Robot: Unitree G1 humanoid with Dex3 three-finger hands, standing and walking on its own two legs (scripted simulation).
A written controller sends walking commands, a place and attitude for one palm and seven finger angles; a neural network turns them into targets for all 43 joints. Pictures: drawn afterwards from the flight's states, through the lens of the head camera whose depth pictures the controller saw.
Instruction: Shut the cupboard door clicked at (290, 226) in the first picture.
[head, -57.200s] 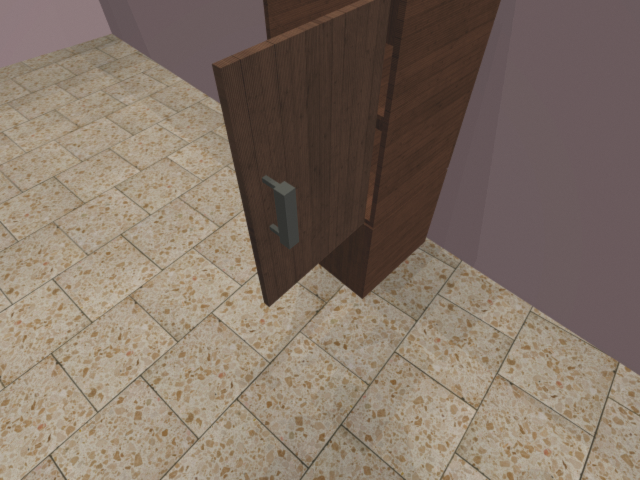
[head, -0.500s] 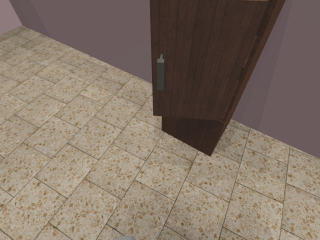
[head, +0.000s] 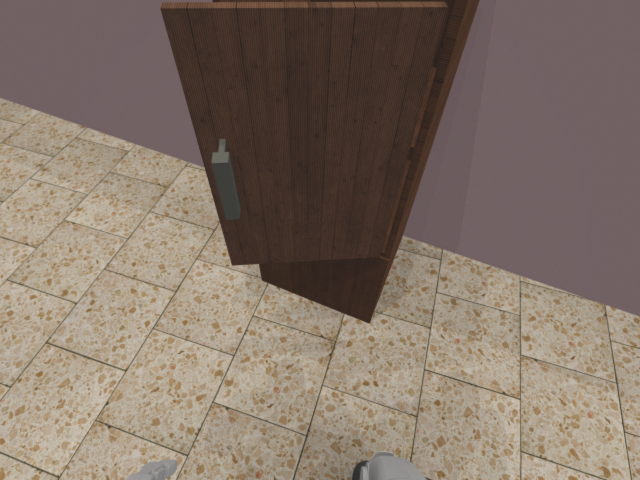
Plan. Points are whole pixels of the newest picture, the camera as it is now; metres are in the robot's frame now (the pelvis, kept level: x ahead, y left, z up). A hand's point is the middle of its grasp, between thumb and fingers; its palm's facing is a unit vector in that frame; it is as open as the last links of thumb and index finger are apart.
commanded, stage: take the last steps up to it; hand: left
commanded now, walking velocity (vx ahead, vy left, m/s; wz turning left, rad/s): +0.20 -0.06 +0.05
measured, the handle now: (228, 179) +0.60 +0.16 -0.02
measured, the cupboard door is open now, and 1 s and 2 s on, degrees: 28 28 28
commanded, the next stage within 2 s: come to a stop and stand still in 0.18 s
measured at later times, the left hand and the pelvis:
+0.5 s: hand out of the picture +0.13 +0.12 -0.18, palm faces +0.12 -0.98 -0.14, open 7.3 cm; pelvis +0.14 -0.04 +0.01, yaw +3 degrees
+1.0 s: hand (202, 445) +0.19 +0.17 -0.16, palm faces +0.02 -0.97 -0.25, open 7.4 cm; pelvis +0.12 -0.02 +0.00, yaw +0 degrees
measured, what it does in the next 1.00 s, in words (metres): walks ahead: right foot, then left foot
